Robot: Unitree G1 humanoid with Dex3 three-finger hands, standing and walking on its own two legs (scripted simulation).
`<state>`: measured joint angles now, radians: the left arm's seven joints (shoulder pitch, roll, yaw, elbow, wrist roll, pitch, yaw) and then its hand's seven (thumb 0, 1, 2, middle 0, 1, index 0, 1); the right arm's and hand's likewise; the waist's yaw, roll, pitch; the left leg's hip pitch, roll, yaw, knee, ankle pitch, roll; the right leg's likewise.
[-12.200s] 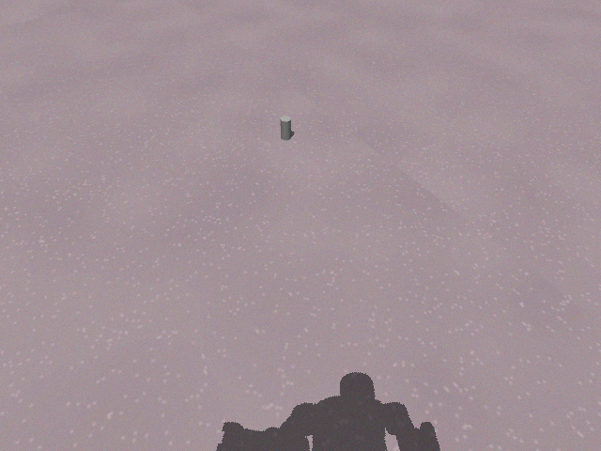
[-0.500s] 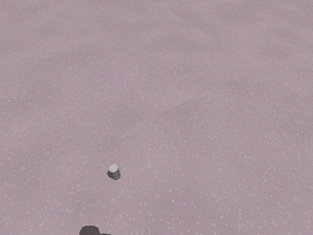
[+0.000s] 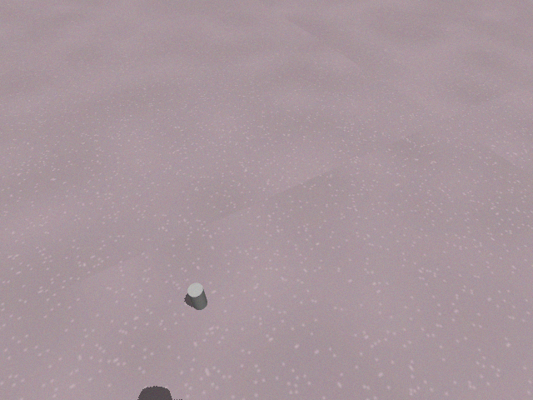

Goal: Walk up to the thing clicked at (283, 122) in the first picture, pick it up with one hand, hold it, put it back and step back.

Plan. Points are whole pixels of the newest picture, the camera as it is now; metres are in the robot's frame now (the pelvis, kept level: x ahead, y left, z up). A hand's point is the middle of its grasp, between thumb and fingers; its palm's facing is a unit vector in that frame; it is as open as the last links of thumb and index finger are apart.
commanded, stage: stand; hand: left
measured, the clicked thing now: (197, 296) +0.59 +0.26 -0.72
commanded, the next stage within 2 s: walk up in 0.94 s
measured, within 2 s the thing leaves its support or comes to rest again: neither
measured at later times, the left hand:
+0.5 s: hand out of the picture +0.08 +0.25 -0.15, palm faces -0.02 -0.94 -0.35, open 7.4 cm
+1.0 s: hand out of the picture +0.08 +0.26 -0.15, palm faces +0.00 -0.94 -0.34, open 7.4 cm
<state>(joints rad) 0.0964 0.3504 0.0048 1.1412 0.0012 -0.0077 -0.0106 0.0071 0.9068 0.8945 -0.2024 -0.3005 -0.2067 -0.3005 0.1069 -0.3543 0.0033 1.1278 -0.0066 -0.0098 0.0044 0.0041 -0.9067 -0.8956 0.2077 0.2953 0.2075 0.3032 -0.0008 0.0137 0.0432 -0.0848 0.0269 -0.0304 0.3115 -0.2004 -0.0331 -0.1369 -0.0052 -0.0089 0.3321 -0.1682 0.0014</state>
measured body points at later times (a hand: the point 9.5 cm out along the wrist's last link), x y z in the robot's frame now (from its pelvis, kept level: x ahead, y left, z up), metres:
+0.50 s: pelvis +0.01 +0.00 +0.00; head +0.02 -0.01 +0.45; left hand +0.08 +0.30 -0.13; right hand +0.08 -0.30 -0.14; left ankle -0.02 +0.14 -0.75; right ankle +0.01 -0.12 -0.75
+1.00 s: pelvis +0.01 +0.00 +0.00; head +0.01 +0.00 +0.45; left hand +0.08 +0.31 -0.13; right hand +0.08 -0.30 -0.14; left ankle -0.02 +0.14 -0.74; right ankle +0.01 -0.12 -0.75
